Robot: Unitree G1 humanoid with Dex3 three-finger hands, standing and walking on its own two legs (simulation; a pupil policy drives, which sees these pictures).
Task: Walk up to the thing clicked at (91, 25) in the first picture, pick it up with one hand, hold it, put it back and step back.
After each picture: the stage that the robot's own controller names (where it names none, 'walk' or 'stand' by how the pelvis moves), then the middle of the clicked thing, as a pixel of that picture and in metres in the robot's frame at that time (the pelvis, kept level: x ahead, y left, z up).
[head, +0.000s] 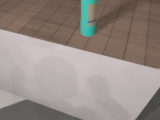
stand; (88, 8) +0.66 -0.01 +0.14
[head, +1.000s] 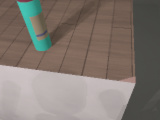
walk; (35, 20) +0.53 +0.21 +0.17
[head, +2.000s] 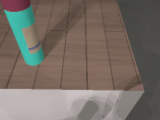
stand; (25, 31) +0.44 +0.20 +0.18
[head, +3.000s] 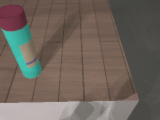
stand; (23, 46) +0.42 +0.21 +0.14
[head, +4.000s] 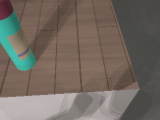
stand; (12, 37) +0.42 +0.23 +0.16
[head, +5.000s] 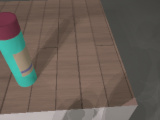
stand; (16, 55) +0.38 +0.22 +0.14
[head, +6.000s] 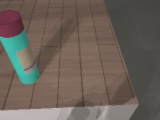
stand; (20, 52) +0.39 +0.22 +0.14
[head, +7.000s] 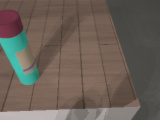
stand; (19, 53) +0.39 +0.21 +0.14
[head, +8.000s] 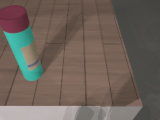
rise first; (24, 48) +0.40 +0.21 +0.15
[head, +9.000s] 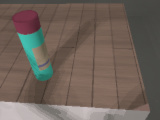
go down; (36, 50) +0.41 +0.20 +0.15
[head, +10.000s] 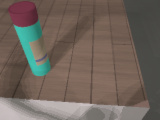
go down; (33, 43) +0.42 +0.19 +0.16
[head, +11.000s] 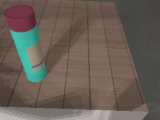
go down; (29, 49) +0.40 +0.19 +0.16
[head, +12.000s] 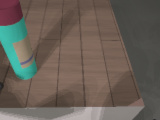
close in; (17, 44) +0.39 +0.20 +0.17
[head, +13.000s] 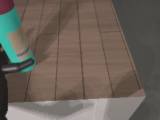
close; (12, 36) +0.41 +0.21 +0.19
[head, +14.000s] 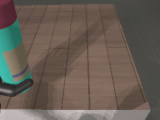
lift; (8, 52) +0.28 +0.19 +0.27
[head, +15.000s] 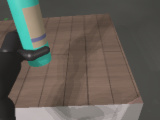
lift; (28, 19) +0.36 +0.15 +0.32
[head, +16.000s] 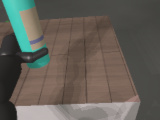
hold; (25, 22) +0.36 +0.16 +0.32
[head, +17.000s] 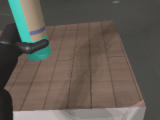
crouch; (27, 11) +0.35 +0.14 +0.37
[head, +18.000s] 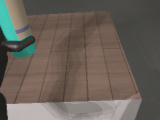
crouch; (10, 10) +0.37 +0.19 +0.34
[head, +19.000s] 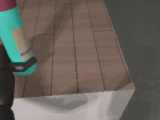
lower; (14, 36) +0.43 +0.20 +0.18
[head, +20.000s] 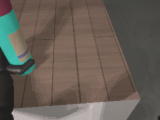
lower; (11, 39) +0.42 +0.21 +0.19
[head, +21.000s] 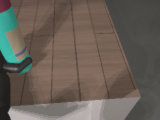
lower; (8, 36) +0.42 +0.21 +0.19
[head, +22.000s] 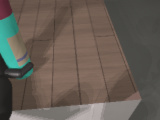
lower; (10, 42) +0.41 +0.21 +0.18
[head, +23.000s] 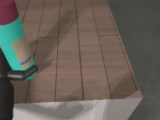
loosen; (14, 44) +0.39 +0.20 +0.18
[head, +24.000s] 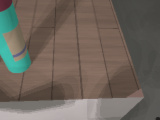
sink last; (7, 34) +0.40 +0.20 +0.19
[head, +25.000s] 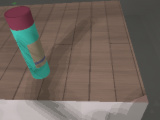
sink last; (31, 47) +0.41 +0.21 +0.18
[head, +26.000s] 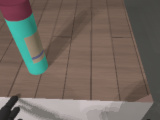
stand; (28, 40) +0.40 +0.20 +0.19
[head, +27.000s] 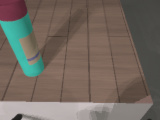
stand; (23, 40) +0.39 +0.20 +0.19
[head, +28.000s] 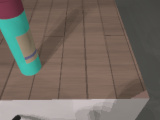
stand; (20, 39) +0.40 +0.20 +0.20
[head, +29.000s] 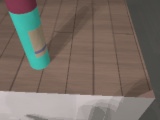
stand; (31, 34) +0.41 +0.19 +0.19
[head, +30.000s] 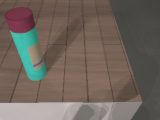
walk; (29, 49) +0.41 +0.19 +0.14
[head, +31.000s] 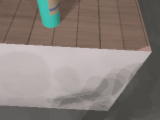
walk; out of the picture +0.58 +0.14 +0.17
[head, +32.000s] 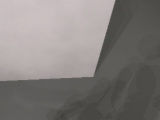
walk; out of the picture +0.87 +0.26 +0.16
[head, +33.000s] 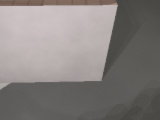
stand; out of the picture +0.99 +0.21 +0.15
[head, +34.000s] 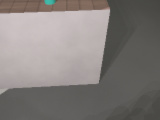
stand; out of the picture +1.00 +0.22 +0.14
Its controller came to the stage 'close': yes
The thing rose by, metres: 0.24
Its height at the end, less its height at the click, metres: +0.00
